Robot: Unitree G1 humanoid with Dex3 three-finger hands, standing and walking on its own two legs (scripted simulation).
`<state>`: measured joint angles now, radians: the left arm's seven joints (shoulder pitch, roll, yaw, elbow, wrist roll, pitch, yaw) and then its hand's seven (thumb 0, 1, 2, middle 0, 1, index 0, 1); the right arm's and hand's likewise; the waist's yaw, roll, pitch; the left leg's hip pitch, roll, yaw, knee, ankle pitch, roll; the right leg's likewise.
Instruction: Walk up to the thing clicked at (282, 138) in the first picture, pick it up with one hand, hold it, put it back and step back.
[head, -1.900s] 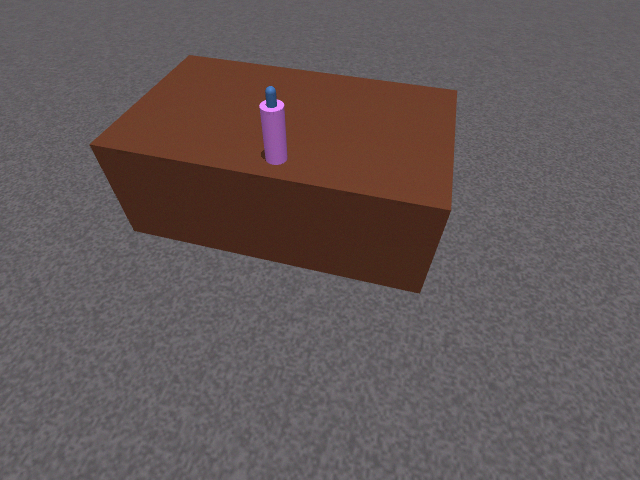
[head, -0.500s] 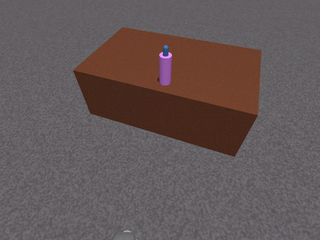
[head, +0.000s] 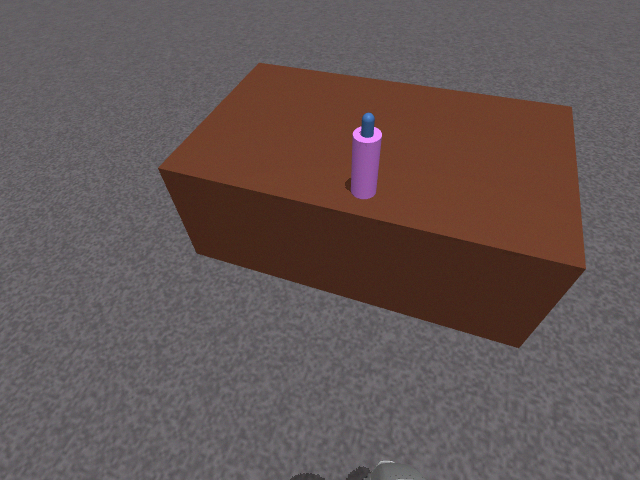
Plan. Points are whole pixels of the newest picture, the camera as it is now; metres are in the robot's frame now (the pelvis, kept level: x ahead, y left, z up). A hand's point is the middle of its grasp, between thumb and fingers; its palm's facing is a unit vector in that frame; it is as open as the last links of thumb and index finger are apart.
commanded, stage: walk up
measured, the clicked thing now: (365, 155) +0.89 -0.16 -0.18
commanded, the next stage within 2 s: none
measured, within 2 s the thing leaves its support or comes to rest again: neither
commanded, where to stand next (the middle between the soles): +0.25 +0.06 m, yaw -1 degrees
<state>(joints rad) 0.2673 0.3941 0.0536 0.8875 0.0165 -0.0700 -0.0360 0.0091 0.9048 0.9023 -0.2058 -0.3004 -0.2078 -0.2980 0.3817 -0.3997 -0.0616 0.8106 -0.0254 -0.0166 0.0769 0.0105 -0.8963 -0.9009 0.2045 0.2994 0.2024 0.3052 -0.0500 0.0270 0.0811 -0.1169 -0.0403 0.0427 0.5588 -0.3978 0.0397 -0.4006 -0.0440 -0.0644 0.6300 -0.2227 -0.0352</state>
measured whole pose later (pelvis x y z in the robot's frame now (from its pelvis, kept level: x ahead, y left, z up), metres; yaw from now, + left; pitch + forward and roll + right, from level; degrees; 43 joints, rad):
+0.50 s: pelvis +0.14 +0.08 -0.01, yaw +4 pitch -3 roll -1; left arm 0.37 0.45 0.05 0.83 0.01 -0.06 0.00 0.01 0.90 0.90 -0.21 -0.30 -0.21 -0.30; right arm 0.21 -0.41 -0.08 0.80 -0.03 -0.01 0.07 0.01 -0.90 -0.90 0.20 0.30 0.20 0.30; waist 0.05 0.00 0.13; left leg -0.41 0.04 0.02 0.68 -0.22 0.01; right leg -0.23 -0.12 -0.06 0.79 -0.46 0.00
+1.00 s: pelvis +0.18 +0.09 -0.01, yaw -1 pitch -3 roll +0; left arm 0.24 0.39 0.02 0.94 0.02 -0.01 -0.01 0.01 0.91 0.90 -0.20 -0.30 -0.21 -0.30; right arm 0.17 -0.38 -0.01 0.89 0.00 -0.01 0.01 0.01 -0.90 -0.90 0.20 0.30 0.20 0.30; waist 0.01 0.03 0.11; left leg -0.34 0.03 0.09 0.68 -0.29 0.02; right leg -0.31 -0.01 -0.02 0.70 -0.35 -0.01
